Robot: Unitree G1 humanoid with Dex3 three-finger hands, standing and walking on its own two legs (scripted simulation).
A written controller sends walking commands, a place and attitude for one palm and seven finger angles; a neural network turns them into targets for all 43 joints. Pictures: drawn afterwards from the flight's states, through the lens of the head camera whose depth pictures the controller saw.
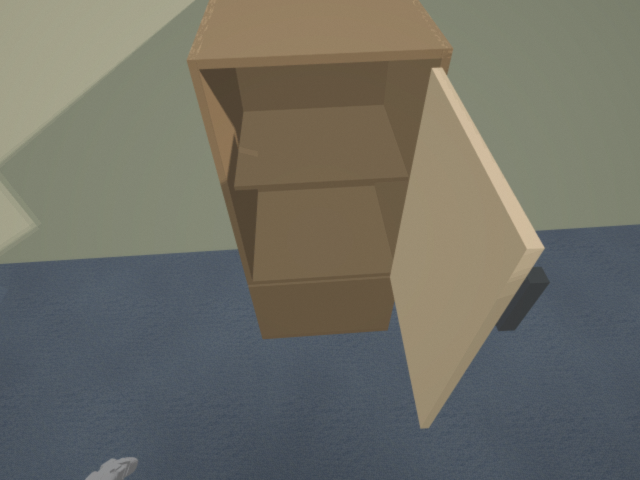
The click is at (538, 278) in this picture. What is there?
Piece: cupboard door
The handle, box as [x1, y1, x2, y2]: [495, 267, 549, 330]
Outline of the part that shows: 541,267 532,267 495,325 498,330 514,329 548,284 549,281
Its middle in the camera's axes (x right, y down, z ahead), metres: +0.25 +0.09 +0.54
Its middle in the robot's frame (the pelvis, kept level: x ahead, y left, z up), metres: +0.36 -0.23 +0.01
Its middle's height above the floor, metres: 0.78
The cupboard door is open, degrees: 89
